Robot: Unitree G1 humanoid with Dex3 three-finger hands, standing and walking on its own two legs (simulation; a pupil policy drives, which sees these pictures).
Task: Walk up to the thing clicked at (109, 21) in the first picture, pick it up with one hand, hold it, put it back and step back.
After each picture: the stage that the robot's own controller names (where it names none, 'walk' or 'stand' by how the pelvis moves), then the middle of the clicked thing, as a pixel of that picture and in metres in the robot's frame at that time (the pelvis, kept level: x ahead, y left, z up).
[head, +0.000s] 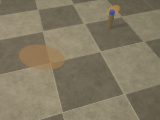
stand; (110, 19) +1.78 -0.38 -0.65
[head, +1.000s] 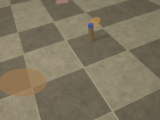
walk; (91, 32) +1.67 +0.04 -0.62
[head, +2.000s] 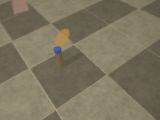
walk; (59, 57) +1.10 +0.31 -0.64
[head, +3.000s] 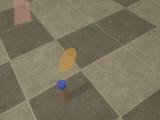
walk; (63, 91) +0.69 +0.23 -0.65
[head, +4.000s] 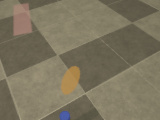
walk; out of the picture +0.45 +0.16 -0.65
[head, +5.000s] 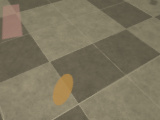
stand; out of the picture +0.35 +0.16 -0.65
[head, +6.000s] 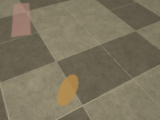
stand; out of the picture +0.34 +0.16 -0.65
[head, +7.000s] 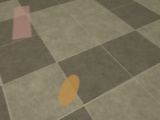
stand; out of the picture +0.35 +0.16 -0.66
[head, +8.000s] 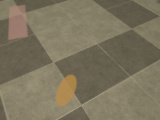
stand; out of the picture +0.34 +0.17 -0.66
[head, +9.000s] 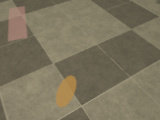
stand; out of the picture +0.34 +0.17 -0.66
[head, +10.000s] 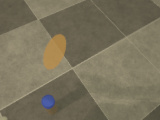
go down; (50, 105) +0.37 +0.17 -0.52
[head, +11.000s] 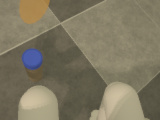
go down; (34, 68) +0.43 +0.18 -0.25
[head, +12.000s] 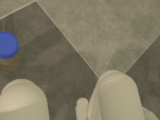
close in; (7, 55) +0.42 +0.20 -0.20
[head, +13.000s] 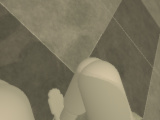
close; out of the picture +0.42 +0.22 -0.16
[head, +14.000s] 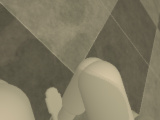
close; out of the picture +0.42 +0.24 -0.16
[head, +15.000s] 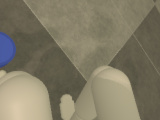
lift; out of the picture +0.36 +0.22 -0.12
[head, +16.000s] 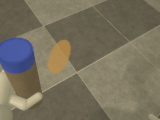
lift; (25, 80) +0.32 +0.17 +0.08
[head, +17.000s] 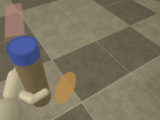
hold; (33, 77) +0.33 +0.16 +0.11
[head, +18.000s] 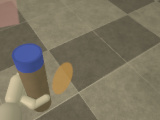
hold; (35, 82) +0.32 +0.16 +0.07
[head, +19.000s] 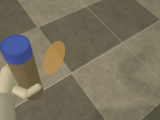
crouch; (26, 73) +0.37 +0.17 +0.02
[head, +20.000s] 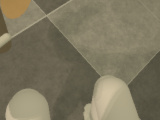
lower; out of the picture +0.51 +0.21 +0.00
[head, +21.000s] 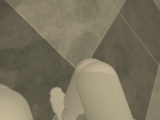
lower; out of the picture +0.48 +0.25 -0.14
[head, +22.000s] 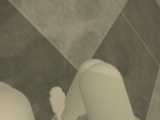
lower; out of the picture +0.45 +0.24 -0.15
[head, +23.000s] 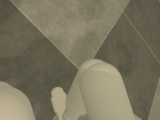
lower; out of the picture +0.45 +0.26 -0.15
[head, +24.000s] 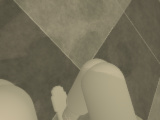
lower; out of the picture +0.44 +0.25 -0.15
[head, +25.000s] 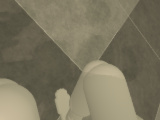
open; out of the picture +0.43 +0.22 -0.17
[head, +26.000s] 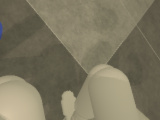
stand; out of the picture +0.43 +0.22 -0.18
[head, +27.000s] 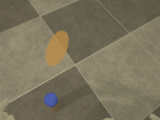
stand; (53, 103) +0.38 +0.15 -0.50
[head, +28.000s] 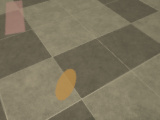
stand; out of the picture +0.37 +0.15 -0.60
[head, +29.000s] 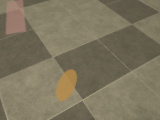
stand; out of the picture +0.36 +0.14 -0.60
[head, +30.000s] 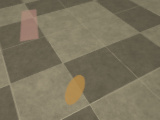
stand; out of the picture +0.39 +0.13 -0.65
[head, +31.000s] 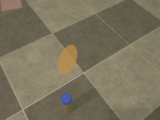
walk; (67, 103) +0.46 +0.10 -0.63
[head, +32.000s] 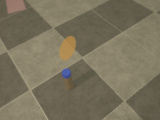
walk; (68, 80) +0.71 +0.17 -0.64
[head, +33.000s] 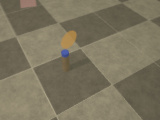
stand; (65, 61) +1.03 +0.16 -0.63
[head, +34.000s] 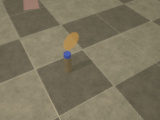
stand; (67, 62) +1.04 +0.17 -0.66
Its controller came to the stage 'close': yes
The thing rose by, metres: 0.73
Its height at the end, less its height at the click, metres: +0.00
